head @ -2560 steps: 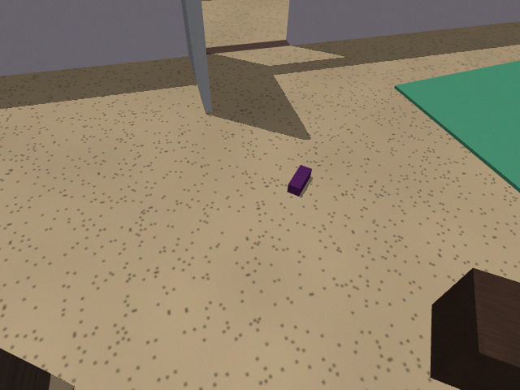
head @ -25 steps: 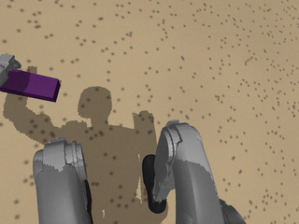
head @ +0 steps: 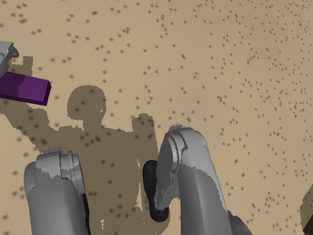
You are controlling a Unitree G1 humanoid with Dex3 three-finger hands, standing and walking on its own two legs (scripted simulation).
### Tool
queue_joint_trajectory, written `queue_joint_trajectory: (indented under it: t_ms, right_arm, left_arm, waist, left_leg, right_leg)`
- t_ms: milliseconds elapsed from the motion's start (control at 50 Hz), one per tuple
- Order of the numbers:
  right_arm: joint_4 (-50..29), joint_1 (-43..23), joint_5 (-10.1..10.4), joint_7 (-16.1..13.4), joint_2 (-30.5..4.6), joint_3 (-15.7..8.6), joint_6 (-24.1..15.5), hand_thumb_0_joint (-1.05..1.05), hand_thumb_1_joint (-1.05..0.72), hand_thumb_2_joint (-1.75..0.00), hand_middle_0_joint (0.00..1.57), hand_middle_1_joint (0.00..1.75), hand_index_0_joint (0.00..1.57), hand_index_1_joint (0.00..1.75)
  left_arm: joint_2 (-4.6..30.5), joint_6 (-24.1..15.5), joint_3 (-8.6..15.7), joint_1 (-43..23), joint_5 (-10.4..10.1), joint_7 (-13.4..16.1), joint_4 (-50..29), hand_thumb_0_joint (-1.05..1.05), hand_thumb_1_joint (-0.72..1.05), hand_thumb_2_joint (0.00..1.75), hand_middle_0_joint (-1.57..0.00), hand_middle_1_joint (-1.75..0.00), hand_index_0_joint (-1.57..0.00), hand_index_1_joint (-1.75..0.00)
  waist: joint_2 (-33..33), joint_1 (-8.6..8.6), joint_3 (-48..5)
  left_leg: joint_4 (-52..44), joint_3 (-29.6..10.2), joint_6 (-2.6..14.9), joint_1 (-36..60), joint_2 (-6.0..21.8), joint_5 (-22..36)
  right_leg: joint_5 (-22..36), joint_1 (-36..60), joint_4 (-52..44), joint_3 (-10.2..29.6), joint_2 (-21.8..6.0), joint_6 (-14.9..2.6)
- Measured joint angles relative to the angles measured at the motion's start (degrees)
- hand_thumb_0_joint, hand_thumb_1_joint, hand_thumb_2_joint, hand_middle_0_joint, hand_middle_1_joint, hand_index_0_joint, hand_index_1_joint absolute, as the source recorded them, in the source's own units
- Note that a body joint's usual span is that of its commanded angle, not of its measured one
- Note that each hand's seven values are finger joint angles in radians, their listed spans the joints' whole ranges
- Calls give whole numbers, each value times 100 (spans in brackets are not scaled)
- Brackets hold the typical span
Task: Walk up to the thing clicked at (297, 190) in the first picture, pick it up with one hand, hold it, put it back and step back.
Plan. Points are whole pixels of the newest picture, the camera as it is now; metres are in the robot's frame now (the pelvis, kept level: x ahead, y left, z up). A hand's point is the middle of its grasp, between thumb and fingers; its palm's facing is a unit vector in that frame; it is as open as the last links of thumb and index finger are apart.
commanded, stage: approach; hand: left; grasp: from above
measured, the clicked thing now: (16, 87) +0.51 +0.28 -0.29
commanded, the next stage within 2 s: close in in 0.22 s
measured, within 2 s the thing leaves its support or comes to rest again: neither
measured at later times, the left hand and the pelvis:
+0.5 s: hand (3, 87) +0.48 +0.29 -0.21, palm faces -0.53 -0.29 -0.80, open 13.7 cm; pelvis +0.00 -0.01 +0.00, yaw -1 degrees
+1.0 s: hand (6, 85) +0.49 +0.28 -0.22, palm faces -0.51 -0.22 -0.83, open 13.6 cm; pelvis +0.00 +0.00 +0.00, yaw -3 degrees
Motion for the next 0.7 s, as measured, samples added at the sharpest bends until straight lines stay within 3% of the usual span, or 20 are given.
queue_joint_trajectory:
  t_ms: [100,160,240,340,440,540,700]
  right_arm:
    - [-100,76,-37,5,-14,136,-214,0,-89,-89,21,30,21,30]
    - [-201,153,2,45,-76,227,-291,0,-89,-89,21,30,20,30]
    - [-343,308,104,144,-212,342,-350,0,-89,-89,21,30,20,30]
    - [-411,498,269,264,-331,468,-390,0,-90,-89,21,30,20,30]
    - [-332,547,319,363,-298,502,-367,0,-90,-89,21,30,20,30]
    - [-302,435,258,393,-265,503,-413,0,-90,-89,21,30,20,30]
    - [-401,176,165,431,-334,545,-474,0,-90,-89,21,30,20,30]
  left_arm:
    - [-135,933,123,-600,-138,374,746,0,-40,90,-6,-99,-11,-93]
    - [-139,1545,275,-849,-387,442,1086,0,-40,90,-6,-100,-12,-94]
    - [-100,2229,567,-947,-841,321,1293,0,-39,89,-5,-101,-12,-95]
    - [-56,2667,891,-685,-1482,-40,1067,0,-38,87,-5,-104,-13,-96]
    - [-16,2700,912,-367,-1903,-418,737,0,-38,86,-5,-104,-13,-96]
    - [117,2455,694,-348,-1948,-666,739,0,-39,86,-5,-103,-13,-95]
    - [152,2087,495,-467,-1582,-513,809,0,-41,90,-6,-101,-12,-94]
  waist:
    - [48,-352,-5]
    - [132,-553,44]
    - [265,-716,191]
    - [337,-713,420]
    - [290,-564,524]
    - [204,-458,548]
    - [79,-396,511]
  left_leg:
    - [-57,-15,-19,-107,15,10]
    - [-79,-33,-23,-161,45,1]
    - [-73,-62,-24,-184,91,-34]
    - [-54,-83,-48,-115,137,-85]
    - [-48,-92,-100,-41,128,-98]
    - [-8,-140,-145,-43,67,-79]
    - [63,-236,-146,-41,8,-88]
  right_leg:
    - [32,-124,-60,-18,15,-25]
    - [59,-199,-99,-34,46,-22]
    - [77,-251,-119,-57,93,-8]
    - [80,-238,-102,-68,137,-21]
    - [64,-201,-61,-71,129,-64]
    - [39,-165,-16,-111,82,-98]
    - [2,-62,-12,-194,53,-82]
